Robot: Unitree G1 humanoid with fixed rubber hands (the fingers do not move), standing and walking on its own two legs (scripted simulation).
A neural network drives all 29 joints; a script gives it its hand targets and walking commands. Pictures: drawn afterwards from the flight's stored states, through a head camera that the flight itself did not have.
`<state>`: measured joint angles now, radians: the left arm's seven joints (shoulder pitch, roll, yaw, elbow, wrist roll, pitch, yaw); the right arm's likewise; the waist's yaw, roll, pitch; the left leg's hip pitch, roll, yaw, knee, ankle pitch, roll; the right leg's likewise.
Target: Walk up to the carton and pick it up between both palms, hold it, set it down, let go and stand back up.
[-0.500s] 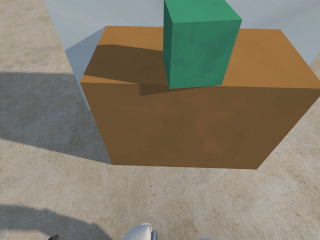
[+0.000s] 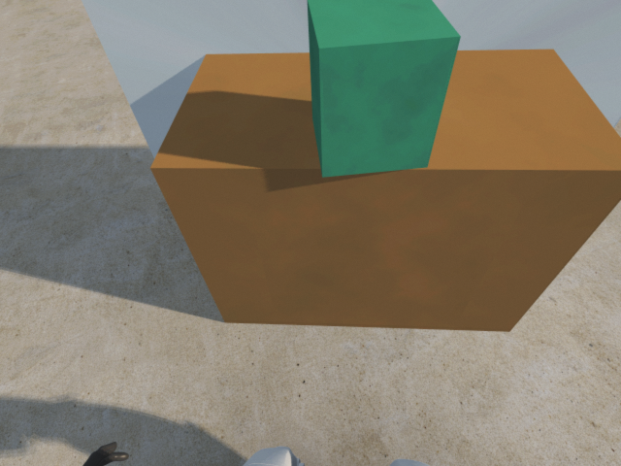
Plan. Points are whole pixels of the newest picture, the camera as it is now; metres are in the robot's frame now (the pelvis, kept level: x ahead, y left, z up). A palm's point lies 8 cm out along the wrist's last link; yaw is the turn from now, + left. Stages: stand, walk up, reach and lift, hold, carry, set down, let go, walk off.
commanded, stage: walk up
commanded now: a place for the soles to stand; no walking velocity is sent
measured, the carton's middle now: (370, 86) +0.73 -0.06 +0.10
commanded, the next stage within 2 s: none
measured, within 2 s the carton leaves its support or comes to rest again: neither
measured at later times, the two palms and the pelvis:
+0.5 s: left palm out of the picture +0.11 +0.32 -0.07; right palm out of the picture +0.07 -0.32 -0.09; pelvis +0.00 +0.00 +0.00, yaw +0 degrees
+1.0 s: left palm (150, 460) +0.14 +0.24 -0.06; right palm out of the picture +0.15 -0.41 -0.09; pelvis +0.09 -0.09 +0.01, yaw -1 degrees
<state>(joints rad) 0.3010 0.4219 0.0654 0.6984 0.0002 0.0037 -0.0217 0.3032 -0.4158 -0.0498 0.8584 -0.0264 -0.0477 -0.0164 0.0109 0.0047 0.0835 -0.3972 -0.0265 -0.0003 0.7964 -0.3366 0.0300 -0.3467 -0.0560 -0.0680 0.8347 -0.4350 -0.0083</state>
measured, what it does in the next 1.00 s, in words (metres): walks ahead: right foot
